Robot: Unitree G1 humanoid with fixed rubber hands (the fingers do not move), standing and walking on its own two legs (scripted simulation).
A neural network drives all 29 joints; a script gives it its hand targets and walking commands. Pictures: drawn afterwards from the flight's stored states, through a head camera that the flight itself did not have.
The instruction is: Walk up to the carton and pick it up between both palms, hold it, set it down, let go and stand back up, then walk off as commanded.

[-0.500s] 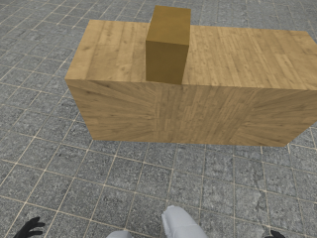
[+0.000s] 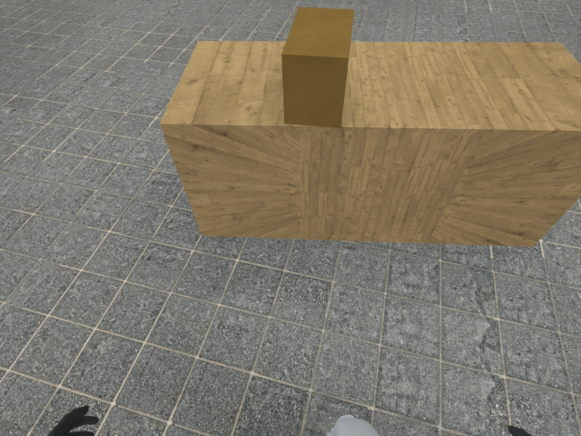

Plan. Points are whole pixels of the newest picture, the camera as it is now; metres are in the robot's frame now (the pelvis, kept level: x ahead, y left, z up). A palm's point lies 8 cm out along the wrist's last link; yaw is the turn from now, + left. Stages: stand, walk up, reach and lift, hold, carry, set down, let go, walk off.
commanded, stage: walk off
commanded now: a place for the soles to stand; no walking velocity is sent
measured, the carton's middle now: (319, 66) +1.08 -0.04 -0.07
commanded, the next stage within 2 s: stand in 1.50 s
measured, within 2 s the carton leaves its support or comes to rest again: neither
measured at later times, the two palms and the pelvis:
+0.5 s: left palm out of the picture +0.00 +0.33 -0.09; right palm out of the picture +0.00 -0.31 -0.09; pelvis -0.06 +0.02 +0.01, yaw +0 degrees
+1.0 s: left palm out of the picture +0.08 +0.32 -0.08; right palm out of the picture +0.06 -0.30 -0.09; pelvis -0.02 +0.01 +0.01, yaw +0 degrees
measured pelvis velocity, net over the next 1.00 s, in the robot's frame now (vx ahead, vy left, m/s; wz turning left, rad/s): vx -0.02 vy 0.01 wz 0.00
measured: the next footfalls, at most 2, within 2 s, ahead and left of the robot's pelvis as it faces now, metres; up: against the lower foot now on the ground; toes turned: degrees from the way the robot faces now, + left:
left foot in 0.02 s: +0.01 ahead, +0.13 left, +0.00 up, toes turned -2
right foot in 0.24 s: +0.04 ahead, -0.11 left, +0.00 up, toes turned +2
